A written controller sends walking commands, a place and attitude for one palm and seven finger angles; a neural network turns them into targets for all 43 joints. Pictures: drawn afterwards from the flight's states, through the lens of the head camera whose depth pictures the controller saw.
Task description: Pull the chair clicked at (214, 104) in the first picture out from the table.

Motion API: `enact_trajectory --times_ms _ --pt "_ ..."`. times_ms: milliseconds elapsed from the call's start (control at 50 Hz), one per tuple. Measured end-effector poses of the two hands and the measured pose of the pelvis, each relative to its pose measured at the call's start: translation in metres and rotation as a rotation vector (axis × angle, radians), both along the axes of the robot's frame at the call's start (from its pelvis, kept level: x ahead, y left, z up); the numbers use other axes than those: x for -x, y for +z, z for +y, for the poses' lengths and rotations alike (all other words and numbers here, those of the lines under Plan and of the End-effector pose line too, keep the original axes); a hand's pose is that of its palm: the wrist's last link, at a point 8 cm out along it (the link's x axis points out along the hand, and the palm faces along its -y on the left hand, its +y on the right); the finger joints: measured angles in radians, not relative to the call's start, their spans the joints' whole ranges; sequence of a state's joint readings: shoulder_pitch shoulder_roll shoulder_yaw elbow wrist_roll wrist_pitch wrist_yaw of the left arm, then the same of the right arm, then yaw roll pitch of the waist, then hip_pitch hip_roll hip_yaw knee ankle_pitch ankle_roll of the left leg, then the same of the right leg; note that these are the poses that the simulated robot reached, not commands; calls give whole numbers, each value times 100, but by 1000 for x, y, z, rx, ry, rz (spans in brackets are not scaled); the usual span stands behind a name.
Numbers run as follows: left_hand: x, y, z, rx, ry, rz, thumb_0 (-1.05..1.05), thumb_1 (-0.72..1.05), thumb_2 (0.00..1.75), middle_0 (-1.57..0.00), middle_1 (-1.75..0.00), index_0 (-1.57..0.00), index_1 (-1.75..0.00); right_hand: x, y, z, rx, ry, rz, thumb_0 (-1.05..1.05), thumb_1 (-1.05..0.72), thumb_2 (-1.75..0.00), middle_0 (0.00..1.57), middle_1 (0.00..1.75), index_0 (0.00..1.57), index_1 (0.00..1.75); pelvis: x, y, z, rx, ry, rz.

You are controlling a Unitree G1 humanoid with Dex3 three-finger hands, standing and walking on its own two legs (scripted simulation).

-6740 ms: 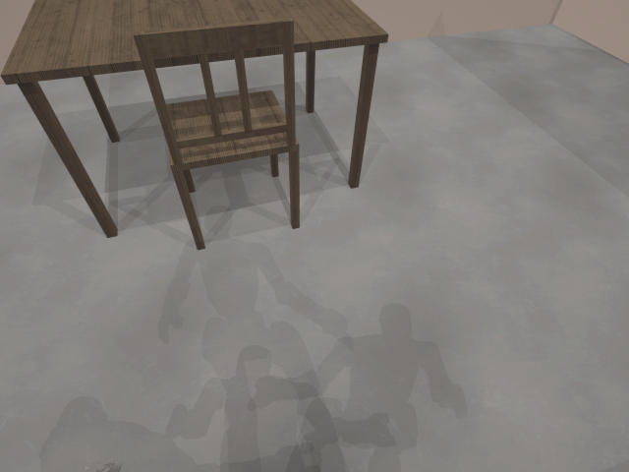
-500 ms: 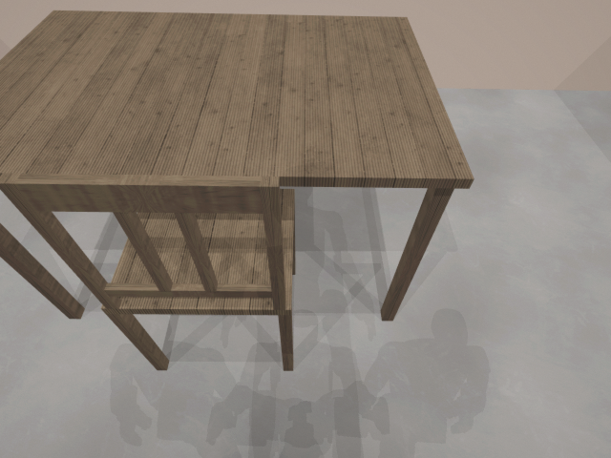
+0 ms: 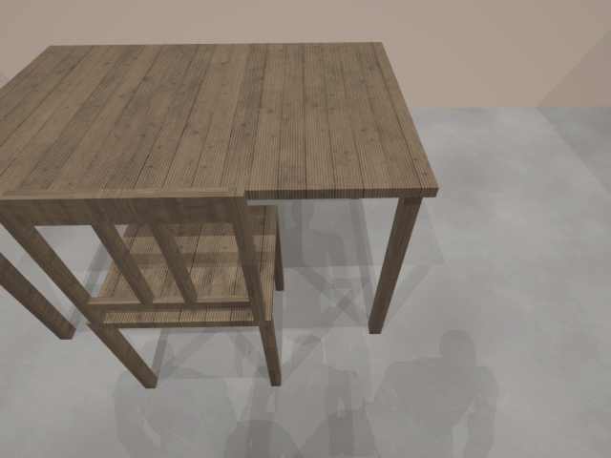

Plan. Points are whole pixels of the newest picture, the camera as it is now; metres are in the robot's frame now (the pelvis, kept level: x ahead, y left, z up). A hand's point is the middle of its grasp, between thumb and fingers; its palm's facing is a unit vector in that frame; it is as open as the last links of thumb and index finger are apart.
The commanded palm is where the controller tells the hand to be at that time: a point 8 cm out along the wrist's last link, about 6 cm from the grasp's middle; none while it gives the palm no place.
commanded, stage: look again from close up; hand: left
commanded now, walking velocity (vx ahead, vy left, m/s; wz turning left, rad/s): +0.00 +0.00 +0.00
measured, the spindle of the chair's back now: (126, 265) +0.48 +0.39 -0.12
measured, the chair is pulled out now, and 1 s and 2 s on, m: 0.00 0.00 0.00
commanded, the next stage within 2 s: raise the hand toward the chair's back in 0.86 s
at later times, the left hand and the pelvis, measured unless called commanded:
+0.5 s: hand out of the picture +0.01 +0.23 -0.18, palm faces +0.03 -0.98 -0.21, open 7.4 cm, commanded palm none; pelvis +0.01 +0.05 +0.00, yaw +0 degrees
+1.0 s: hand out of the picture +0.04 +0.22 -0.17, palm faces +0.05 -0.98 -0.17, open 7.4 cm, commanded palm +0.11 +0.27 -0.07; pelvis +0.02 +0.05 +0.00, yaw +0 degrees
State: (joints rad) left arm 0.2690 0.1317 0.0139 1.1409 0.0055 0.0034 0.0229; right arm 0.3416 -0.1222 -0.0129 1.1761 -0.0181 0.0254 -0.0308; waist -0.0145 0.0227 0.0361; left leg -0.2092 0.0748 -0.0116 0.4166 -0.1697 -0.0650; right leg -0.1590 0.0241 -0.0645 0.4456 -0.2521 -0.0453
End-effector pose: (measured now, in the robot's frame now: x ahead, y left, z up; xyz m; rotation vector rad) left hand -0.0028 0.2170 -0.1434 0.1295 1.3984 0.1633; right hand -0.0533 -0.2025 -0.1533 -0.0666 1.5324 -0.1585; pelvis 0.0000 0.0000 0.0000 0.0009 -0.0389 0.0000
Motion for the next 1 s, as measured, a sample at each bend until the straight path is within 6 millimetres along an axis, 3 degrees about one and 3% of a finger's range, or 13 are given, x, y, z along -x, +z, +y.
enact_trajectory --times_ms 100,180,260,400,620,980,1000 --pt "10 -2 -6 21 16 30 1 91 90 -20 -30 -20 -30 -7 1 3 4 4 -14 0 -91 -90 20 30 20 30 -2 0 2 0 1 4" --pt "15 -5 -4 21 -7 12 0 91 90 -20 -30 -20 -30 -26 0 5 13 16 -79 0 -91 -90 20 30 20 30 0 -3 11 20 0 18" --pt "12 -11 10 25 -2 -10 1 91 90 -20 -30 -20 -30 -49 -2 12 32 41 -164 0 -91 -90 20 30 20 30 -1 -8 24 24 14 10" --pt "-2 -7 40 -2 -3 -52 1 91 90 -20 -30 -20 -30 -67 4 20 56 83 -201 2 -94 -90 20 30 20 30 -4 -7 40 9 10 13" --pt "-11 -2 65 -30 -24 -28 0 91 90 -20 -30 -19 -30 -79 9 26 63 95 -195 1 -92 -90 20 30 20 30 -13 -3 49 0 0 24" --pt "-22 -7 55 14 -46 -12 0 91 90 -20 -30 -20 -30 -83 11 29 68 88 -159 1 -92 -90 20 30 20 30 -20 -2 52 -3 -6 22" --pt "-32 -2 57 12 -2 -58 1 91 90 -20 -30 -20 -30 -87 13 27 74 84 -191 1 -92 -90 20 30 21 30 -19 -2 51 -3 -1 26"
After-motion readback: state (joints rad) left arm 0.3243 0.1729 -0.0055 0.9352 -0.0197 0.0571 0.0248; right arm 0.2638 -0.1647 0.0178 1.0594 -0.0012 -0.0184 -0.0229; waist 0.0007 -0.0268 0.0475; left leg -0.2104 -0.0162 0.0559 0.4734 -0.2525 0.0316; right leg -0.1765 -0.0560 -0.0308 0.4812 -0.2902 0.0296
